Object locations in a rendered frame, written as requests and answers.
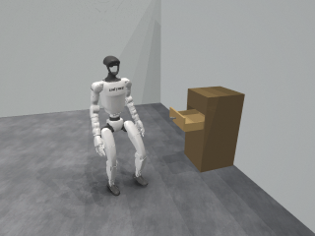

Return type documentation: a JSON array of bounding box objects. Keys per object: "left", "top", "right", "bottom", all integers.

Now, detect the robot right upper arm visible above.
[{"left": 91, "top": 81, "right": 103, "bottom": 113}]

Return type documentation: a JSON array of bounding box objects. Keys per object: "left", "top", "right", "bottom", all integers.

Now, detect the robot right foot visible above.
[{"left": 106, "top": 182, "right": 120, "bottom": 197}]

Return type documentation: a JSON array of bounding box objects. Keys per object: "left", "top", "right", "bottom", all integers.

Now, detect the right robot hand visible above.
[{"left": 94, "top": 136, "right": 105, "bottom": 156}]

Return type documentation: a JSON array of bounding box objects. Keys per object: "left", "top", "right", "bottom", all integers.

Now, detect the robot right forearm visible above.
[{"left": 90, "top": 106, "right": 101, "bottom": 137}]

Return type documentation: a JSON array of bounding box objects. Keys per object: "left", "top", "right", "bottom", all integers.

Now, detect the drawer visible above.
[{"left": 169, "top": 106, "right": 205, "bottom": 132}]

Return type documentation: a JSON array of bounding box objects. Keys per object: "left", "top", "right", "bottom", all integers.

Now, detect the cabinet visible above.
[{"left": 184, "top": 86, "right": 245, "bottom": 173}]

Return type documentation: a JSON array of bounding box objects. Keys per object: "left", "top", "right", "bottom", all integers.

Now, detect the humanoid robot torso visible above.
[{"left": 99, "top": 77, "right": 126, "bottom": 133}]

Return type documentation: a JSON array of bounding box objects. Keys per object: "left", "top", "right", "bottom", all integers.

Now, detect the robot left forearm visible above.
[{"left": 127, "top": 101, "right": 140, "bottom": 121}]

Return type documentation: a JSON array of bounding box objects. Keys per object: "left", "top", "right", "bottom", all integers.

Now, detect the robot left upper arm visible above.
[{"left": 121, "top": 78, "right": 133, "bottom": 104}]

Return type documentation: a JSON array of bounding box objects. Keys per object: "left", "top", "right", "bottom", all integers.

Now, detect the left robot hand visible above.
[{"left": 135, "top": 119, "right": 145, "bottom": 136}]

